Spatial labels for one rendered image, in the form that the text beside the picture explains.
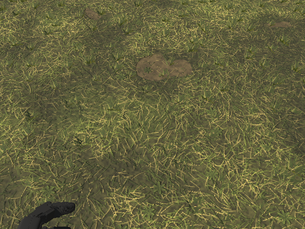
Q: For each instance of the left robot hand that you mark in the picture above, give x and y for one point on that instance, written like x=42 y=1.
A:
x=46 y=212

